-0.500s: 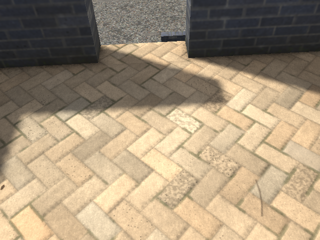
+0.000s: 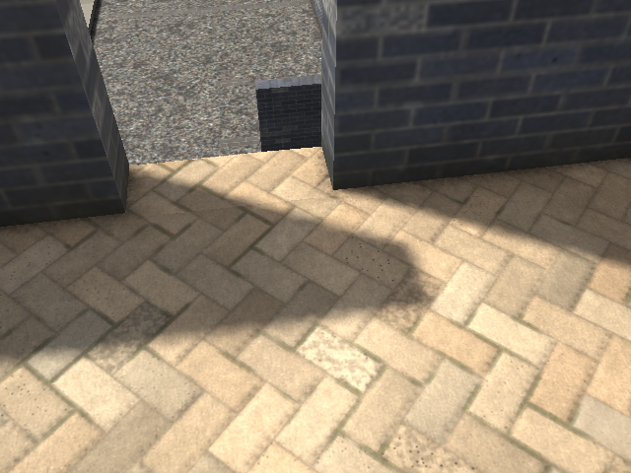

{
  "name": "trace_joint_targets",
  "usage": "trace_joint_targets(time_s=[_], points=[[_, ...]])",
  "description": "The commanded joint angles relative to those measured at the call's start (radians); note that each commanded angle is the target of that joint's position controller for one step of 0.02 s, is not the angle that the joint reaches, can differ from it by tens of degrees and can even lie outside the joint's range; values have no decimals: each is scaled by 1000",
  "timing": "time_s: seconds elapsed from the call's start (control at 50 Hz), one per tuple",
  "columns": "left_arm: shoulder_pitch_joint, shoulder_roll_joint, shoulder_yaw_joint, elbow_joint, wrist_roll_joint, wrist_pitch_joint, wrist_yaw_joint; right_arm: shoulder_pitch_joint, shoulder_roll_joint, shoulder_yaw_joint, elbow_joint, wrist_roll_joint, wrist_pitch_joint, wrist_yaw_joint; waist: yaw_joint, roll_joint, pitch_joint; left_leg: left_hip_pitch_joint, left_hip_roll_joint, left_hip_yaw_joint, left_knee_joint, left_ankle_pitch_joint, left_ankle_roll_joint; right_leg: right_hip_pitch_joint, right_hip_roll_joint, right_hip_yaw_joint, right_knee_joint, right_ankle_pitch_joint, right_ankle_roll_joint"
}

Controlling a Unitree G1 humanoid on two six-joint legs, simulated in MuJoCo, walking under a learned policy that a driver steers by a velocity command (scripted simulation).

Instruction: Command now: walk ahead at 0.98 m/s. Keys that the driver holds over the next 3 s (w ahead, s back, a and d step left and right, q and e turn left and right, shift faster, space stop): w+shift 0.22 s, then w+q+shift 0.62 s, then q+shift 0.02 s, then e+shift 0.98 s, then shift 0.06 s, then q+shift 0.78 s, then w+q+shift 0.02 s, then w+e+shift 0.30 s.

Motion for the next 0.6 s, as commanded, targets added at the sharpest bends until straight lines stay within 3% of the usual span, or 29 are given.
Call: trace_joint_targets(time_s=[0.02,0.06,0.1,0.18,0.22,0.24,0.26,0.28,0.3,0.32,0.34,0.36,0.38,0.4,0.44,0.46,0.5,0.56,0.6], points=[[15,39,1,-51,25,5,8,-135,-95,-6,-93,4,-36,-17,80,77,154,-209,240,-220,-312,-22,169,-42,-45,-8,-160,198,45],[-86,35,-1,-77,22,-11,-3,-72,-104,-2,-85,10,-38,-32,36,45,149,-171,216,-152,-319,74,142,10,-18,-58,-355,369,49],[-175,24,-6,-104,7,-24,-20,-10,-132,-3,-72,22,-37,-42,-1,39,159,-112,230,-124,-355,91,129,83,15,-84,-526,470,49],[-283,38,-2,-156,-7,-37,-58,54,-163,-8,-50,23,0,-54,-21,53,196,193,304,-95,-316,240,111,31,62,-94,-733,385,28],[-202,88,20,-156,-13,-34,-61,36,-199,-18,-54,-2,21,-53,44,114,111,323,335,-87,-172,675,90,120,125,-128,-718,248,-5],[-93,130,40,-142,-20,-28,-54,30,-208,-21,-52,-21,34,-50,111,155,28,351,334,-96,-19,907,83,245,159,-134,-684,166,-28],[122,177,65,-95,-28,-19,-39,-6,-206,-17,-58,-36,47,-48,234,182,-92,264,304,-82,234,1005,65,505,178,-140,-667,115,-50],[358,251,82,-41,-14,-5,-18,-23,-142,7,-97,-46,44,-47,307,99,-271,-49,257,-89,608,734,48,920,-10,82,-573,-39,-70],[413,330,102,-8,23,-14,-32,206,90,62,-101,-1,8,-23,144,-343,-480,-454,40,-180,997,-197,10,1281,-250,672,-799,-594,-229],[420,191,76,-2,37,-27,-33,97,-63,31,-99,68,-16,-30,209,-267,-441,-545,74,-260,1092,-203,46,1238,-239,811,-992,-725,-162],[342,139,64,3,30,-34,-30,-74,-136,8,-149,92,-21,-39,215,-180,-240,-629,117,-224,1112,-139,54,1095,-226,621,-987,-568,-105],[255,127,59,-1,33,-38,-33,-155,-125,11,-179,73,-22,-49,182,-14,-151,-603,168,-213,1069,-65,50,925,-198,474,-989,-365,-80],[195,100,54,8,44,-44,-39,-172,-104,6,-186,50,-14,-48,131,31,-80,-556,209,-214,1013,-3,44,768,-169,354,-1002,-231,-75],[157,61,44,23,57,-51,-40,-123,-86,-1,-180,51,6,-41,76,3,-63,-480,248,-232,984,34,40,670,-142,258,-1018,-164,-61],[110,28,41,47,36,-47,-44,-82,-55,-9,-168,64,47,-34,37,-31,-2,-454,276,-218,946,35,32,587,-100,78,-1060,-66,-34],[99,36,44,57,27,-46,-44,-103,-42,-10,-179,63,64,-33,28,-37,44,-482,287,-208,935,41,28,547,-99,12,-1076,-11,-22],[100,55,50,66,36,-46,-36,-161,-41,-13,-204,53,83,-33,30,-13,107,-559,285,-200,901,133,20,523,-72,-100,-1099,90,0],[121,61,48,64,49,-43,-14,-243,-63,-20,-234,47,80,-26,42,16,160,-615,241,-142,747,297,20,544,-8,-241,-1130,215,34],[162,103,53,70,52,-41,4,-312,-64,-18,-265,40,70,-13,62,38,184,-668,233,-103,650,370,20,621,-43,-273,-1144,274,31]])
Next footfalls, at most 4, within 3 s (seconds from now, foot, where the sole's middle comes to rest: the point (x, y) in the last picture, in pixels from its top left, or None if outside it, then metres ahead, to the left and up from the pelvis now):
0.28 right None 0.49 -0.15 -0.78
0.80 left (275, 339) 0.88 0.09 -0.78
1.22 right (251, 230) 1.26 0.16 -0.78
1.68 left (183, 258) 1.16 0.35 -0.78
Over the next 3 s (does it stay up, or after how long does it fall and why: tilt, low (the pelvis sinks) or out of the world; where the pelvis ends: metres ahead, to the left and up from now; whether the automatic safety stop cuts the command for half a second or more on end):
stays up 1.07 0.29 -0.02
